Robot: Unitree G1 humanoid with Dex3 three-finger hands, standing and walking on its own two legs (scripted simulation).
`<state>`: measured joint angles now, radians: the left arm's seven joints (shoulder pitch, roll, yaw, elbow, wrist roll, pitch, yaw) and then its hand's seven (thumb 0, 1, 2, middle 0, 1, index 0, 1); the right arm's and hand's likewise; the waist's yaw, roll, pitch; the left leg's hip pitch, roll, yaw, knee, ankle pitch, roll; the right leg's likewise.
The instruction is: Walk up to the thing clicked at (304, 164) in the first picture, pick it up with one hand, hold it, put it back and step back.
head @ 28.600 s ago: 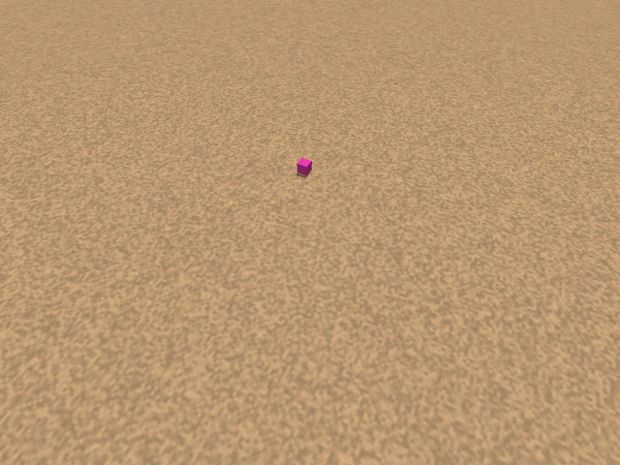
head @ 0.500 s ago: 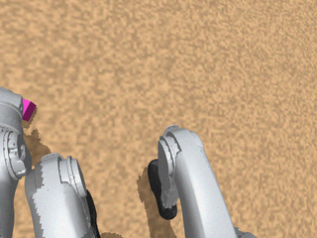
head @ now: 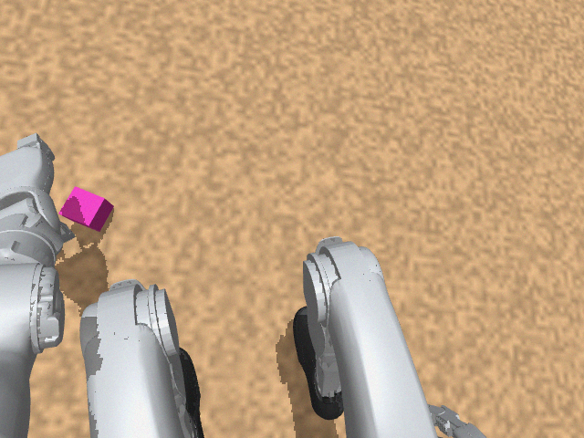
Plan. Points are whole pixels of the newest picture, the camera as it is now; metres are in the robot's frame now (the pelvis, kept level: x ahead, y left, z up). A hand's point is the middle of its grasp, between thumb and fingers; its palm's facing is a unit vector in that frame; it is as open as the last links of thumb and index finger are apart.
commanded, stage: home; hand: left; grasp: from above
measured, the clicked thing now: (87, 209) +0.49 +0.26 -0.31
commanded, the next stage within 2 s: none
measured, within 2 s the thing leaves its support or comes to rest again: neither
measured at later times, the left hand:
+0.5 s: hand out of the picture +0.38 +0.29 -0.08, palm faces -0.38 -0.33 -0.86, open 9.7 cm
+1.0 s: hand out of the picture +0.26 +0.23 +0.15, palm faces -0.06 -0.90 -0.44, open 7.5 cm
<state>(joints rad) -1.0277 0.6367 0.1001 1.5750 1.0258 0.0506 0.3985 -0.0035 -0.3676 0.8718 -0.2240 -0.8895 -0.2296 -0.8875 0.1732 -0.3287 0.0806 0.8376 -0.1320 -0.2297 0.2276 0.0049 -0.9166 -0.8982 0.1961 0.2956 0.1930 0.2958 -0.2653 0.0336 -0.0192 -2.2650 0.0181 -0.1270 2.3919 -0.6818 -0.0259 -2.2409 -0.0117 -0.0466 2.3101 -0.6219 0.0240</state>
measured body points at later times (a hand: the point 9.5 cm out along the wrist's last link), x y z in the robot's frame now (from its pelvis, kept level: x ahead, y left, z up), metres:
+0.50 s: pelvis +0.01 +0.01 +0.06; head +0.21 +0.06 +0.46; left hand +0.39 +0.31 -0.03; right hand +0.15 -0.27 -0.05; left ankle +0.08 +0.13 -0.30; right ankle +0.11 -0.12 -0.30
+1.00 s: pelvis +0.03 +0.00 +0.24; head +0.15 +0.03 +0.67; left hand +0.26 +0.27 +0.18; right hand +0.24 -0.22 +0.15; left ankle +0.08 +0.13 -0.30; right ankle +0.11 -0.12 -0.30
